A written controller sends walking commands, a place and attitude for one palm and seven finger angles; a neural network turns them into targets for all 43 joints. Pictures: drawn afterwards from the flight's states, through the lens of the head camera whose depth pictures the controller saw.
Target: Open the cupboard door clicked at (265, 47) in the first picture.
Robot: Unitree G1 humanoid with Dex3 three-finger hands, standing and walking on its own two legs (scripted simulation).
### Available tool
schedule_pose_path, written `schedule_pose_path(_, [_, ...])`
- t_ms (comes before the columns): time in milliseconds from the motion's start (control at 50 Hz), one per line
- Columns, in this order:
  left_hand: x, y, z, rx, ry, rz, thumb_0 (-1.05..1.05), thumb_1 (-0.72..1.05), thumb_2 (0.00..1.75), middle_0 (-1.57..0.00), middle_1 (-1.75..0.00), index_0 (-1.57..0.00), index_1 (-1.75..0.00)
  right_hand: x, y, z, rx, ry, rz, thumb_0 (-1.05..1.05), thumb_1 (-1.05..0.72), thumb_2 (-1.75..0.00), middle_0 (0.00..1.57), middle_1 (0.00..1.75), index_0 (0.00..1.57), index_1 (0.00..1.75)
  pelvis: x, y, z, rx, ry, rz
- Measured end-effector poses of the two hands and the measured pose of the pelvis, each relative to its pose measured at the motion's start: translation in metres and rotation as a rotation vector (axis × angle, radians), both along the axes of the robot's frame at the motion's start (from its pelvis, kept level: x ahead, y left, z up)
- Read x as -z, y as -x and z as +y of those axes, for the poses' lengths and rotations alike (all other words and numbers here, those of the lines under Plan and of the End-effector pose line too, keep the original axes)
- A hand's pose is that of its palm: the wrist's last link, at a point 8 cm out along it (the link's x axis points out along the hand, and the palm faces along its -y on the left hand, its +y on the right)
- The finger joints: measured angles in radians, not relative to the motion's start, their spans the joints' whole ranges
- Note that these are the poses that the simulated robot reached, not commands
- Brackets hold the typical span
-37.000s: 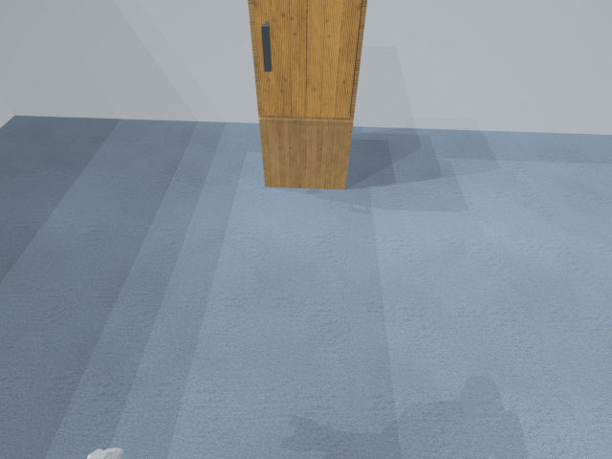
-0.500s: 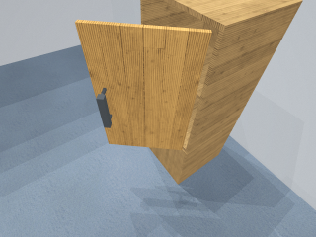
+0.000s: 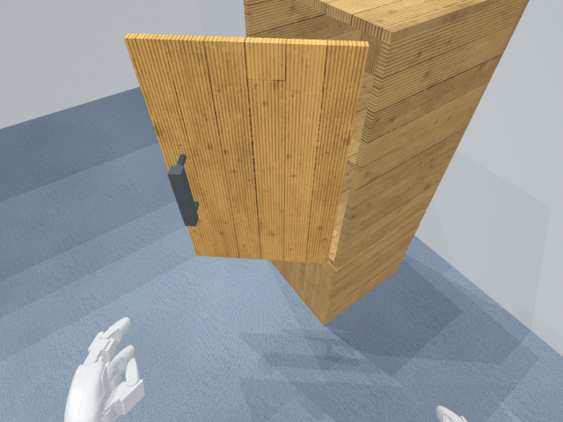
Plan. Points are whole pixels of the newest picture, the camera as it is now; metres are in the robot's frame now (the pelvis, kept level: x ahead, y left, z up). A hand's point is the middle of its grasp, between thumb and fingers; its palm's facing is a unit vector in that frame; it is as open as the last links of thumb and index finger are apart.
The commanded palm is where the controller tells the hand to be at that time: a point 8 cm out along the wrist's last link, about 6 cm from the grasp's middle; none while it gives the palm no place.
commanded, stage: raise the hand with hooked fingers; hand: left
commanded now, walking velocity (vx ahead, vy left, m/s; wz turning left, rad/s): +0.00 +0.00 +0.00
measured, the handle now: (187, 190) +0.56 +0.23 -0.04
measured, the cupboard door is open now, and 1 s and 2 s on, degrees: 50 50 50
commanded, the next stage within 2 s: move the hooked fingers beside the handle in 1.94 s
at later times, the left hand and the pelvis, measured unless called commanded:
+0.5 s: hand (133, 393) +0.17 +0.22 -0.05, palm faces -0.07 -1.00 -0.05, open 10.0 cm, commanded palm +0.16 +0.28 -0.04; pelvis -0.06 +0.00 -0.10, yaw -2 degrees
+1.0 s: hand (104, 367) +0.20 +0.26 -0.03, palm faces -0.02 -1.00 -0.06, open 13.0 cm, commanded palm +0.19 +0.31 -0.03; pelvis -0.06 +0.03 -0.08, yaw -2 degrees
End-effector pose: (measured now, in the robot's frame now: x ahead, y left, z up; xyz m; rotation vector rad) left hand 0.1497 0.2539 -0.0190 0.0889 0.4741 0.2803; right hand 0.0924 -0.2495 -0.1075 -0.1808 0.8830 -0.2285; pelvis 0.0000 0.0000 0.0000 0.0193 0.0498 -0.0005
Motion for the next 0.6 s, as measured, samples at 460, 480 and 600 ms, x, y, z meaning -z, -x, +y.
schedule_pose_path(460, [0.026,0.004,0.017,0.337,0.048,-0.463,0.01,0.38,0.67,-0.24,-0.64,-0.24,-0.64,0.053,-0.023,0.007,-0.107,0.070,-0.248,0.01,-0.90,-0.90,0.20,0.30,0.20,0.30,0.099,0.063,-0.008,0.015,0.078,0.190])
schedule_pose_path(480, [0.025,-0.002,0.018,0.349,0.054,-0.451,0.01,0.35,0.66,-0.24,-0.65,-0.24,-0.65,0.055,-0.016,0.010,-0.097,0.062,-0.230,0.02,-0.90,-0.90,0.20,0.30,0.20,0.30,0.097,0.063,-0.006,0.016,0.080,0.191])
schedule_pose_path(600, [0.020,-0.023,0.031,0.343,0.067,-0.396,0.01,0.21,0.60,-0.25,-0.74,-0.25,-0.74,0.057,0.022,0.018,-0.034,0.040,-0.147,0.02,-0.90,-0.90,0.21,0.30,0.20,0.30,0.088,0.063,0.005,0.033,0.076,0.202])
